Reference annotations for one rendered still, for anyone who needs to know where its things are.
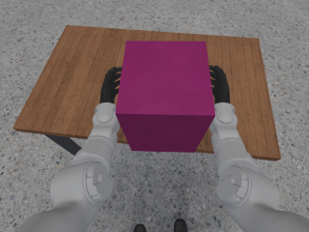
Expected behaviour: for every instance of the right robot upper arm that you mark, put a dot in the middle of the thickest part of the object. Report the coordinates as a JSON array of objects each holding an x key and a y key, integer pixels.
[{"x": 252, "y": 199}]

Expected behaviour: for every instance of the robot left forearm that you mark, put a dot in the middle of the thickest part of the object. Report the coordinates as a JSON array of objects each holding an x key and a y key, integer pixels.
[{"x": 101, "y": 142}]

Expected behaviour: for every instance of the robot right forearm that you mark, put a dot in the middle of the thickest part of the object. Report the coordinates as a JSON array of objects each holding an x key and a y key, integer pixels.
[{"x": 227, "y": 145}]

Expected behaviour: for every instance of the carton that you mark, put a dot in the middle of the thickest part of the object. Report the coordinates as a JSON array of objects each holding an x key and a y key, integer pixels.
[{"x": 165, "y": 100}]

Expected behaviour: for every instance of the table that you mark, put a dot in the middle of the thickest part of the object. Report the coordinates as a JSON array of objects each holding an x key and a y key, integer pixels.
[{"x": 63, "y": 101}]

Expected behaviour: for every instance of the right robot foot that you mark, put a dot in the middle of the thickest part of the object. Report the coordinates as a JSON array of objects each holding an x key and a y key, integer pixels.
[{"x": 180, "y": 225}]

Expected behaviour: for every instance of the robot right hand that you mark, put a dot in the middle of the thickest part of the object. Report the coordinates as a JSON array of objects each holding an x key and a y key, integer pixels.
[{"x": 220, "y": 89}]

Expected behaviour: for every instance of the left robot upper arm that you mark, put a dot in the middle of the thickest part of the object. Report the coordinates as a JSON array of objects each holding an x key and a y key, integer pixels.
[{"x": 77, "y": 193}]

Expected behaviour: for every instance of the robot left hand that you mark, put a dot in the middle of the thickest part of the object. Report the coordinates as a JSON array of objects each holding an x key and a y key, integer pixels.
[{"x": 108, "y": 91}]

